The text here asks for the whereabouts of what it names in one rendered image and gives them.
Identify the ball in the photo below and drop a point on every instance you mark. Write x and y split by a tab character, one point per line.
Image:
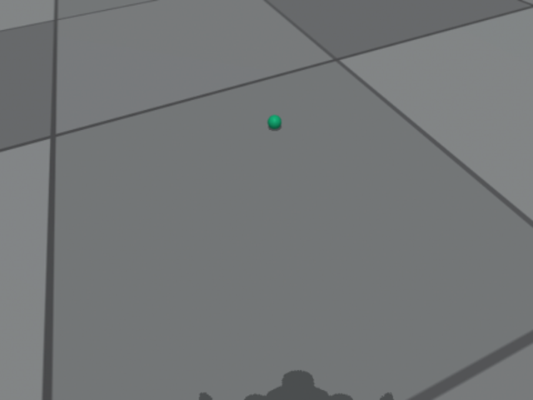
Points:
274	122

